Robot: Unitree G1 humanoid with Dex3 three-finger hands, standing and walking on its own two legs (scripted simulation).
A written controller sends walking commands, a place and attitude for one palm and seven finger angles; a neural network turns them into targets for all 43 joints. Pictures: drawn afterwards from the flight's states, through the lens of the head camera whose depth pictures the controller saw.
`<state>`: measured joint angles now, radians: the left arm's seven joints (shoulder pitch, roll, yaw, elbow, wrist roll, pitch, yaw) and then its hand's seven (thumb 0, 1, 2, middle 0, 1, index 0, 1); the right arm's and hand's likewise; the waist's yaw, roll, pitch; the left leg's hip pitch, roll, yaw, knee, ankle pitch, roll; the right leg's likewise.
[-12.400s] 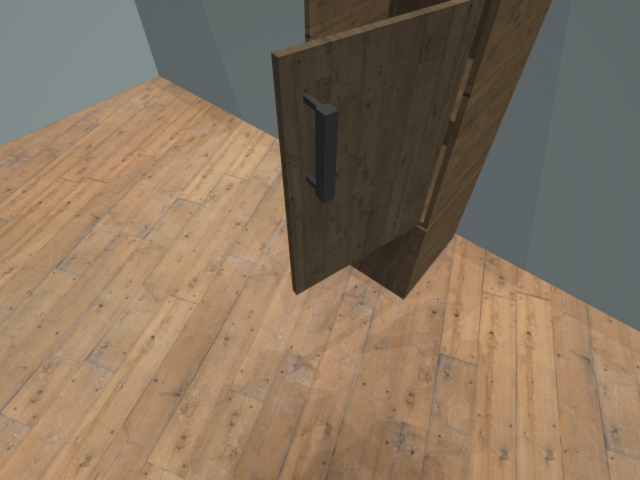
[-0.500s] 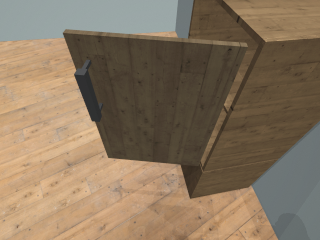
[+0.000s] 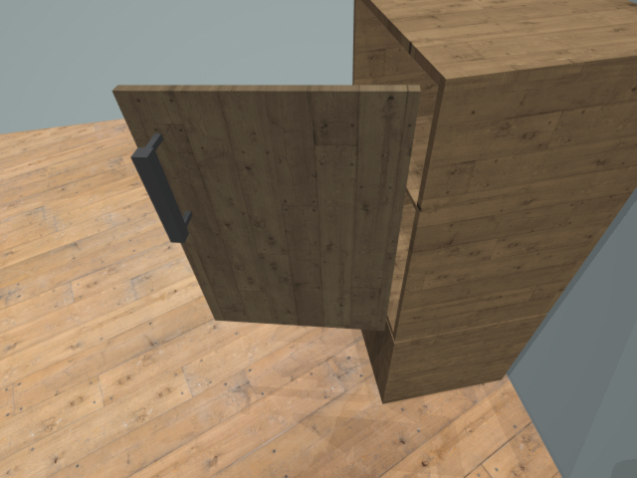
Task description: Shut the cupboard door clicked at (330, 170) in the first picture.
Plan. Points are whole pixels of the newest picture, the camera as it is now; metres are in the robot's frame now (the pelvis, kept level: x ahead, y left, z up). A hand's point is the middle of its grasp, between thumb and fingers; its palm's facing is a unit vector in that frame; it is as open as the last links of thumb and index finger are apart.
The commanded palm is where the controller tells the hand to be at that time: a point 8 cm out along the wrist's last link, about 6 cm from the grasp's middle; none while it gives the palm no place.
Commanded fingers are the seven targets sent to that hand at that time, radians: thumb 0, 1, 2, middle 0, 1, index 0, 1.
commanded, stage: come to a stop and stand still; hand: left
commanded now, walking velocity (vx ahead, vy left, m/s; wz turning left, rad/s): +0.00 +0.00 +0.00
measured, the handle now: (168, 190) +0.51 +0.27 +0.10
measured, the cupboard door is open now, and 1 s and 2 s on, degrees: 74 74 74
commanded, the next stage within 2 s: look again from close up in 0.82 s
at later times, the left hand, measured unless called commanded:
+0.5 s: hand out of the picture +0.06 +0.16 -0.16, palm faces +0.00 -0.97 -0.23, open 7.3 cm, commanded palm none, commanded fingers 0.00 0.90 0.90 -0.20 -0.30 -0.20 -0.30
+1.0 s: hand out of the picture +0.06 +0.15 -0.17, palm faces +0.02 -0.98 -0.21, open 7.4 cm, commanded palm none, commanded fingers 0.00 0.90 0.90 -0.20 -0.30 -0.20 -0.30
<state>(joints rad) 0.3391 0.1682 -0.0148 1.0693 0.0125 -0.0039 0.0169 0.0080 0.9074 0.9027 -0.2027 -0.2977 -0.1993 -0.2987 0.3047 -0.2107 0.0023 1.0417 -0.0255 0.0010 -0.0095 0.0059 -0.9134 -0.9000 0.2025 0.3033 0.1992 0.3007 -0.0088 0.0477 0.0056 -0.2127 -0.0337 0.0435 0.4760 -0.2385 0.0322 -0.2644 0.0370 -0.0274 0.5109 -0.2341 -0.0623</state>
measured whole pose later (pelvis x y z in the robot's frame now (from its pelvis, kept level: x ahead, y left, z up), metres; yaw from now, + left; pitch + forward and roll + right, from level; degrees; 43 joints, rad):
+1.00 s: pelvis +0.05 -0.02 +0.01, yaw +0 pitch -1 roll +1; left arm 0.27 0.16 -0.01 1.11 0.01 -0.03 0.03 0.01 0.91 0.90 -0.20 -0.30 -0.20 -0.30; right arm 0.25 -0.17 0.01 1.13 -0.02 -0.03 -0.04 0.01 -0.91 -0.90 0.20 0.30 0.20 0.30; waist 0.01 0.00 0.03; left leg -0.10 0.00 0.03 0.37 -0.26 -0.01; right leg -0.15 0.08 -0.03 0.40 -0.24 -0.09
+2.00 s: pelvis +0.04 +0.04 +0.00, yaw +0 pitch -1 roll +1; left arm 0.29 0.18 0.04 1.07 0.02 0.01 0.03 0.01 0.91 0.90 -0.20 -0.30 -0.20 -0.30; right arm 0.29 -0.18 -0.03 1.07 -0.02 0.00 -0.02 0.01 -0.91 -0.90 0.20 0.30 0.20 0.30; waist 0.03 -0.03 0.04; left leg -0.22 0.00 0.06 0.48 -0.22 0.00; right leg -0.23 -0.03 -0.01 0.56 -0.31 -0.01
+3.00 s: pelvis +0.05 +0.03 +0.01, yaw -3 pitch -1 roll +1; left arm 0.28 0.15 0.00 1.11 0.01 -0.02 0.03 0.01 0.93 0.90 -0.20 -0.30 -0.20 -0.30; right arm 0.26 -0.13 -0.01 1.17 -0.02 -0.01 -0.03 0.01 -0.92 -0.90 0.20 0.30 0.20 0.30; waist 0.00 0.00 0.04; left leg -0.12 0.04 0.11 0.36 -0.21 -0.01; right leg -0.15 0.03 -0.07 0.40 -0.24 -0.06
